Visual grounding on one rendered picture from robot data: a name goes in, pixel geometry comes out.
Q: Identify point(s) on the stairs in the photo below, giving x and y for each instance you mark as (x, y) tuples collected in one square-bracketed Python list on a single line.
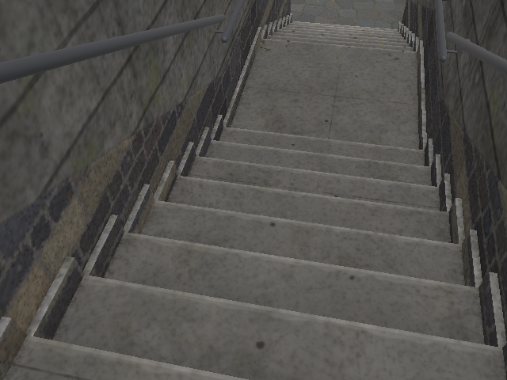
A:
[(347, 35), (280, 257)]

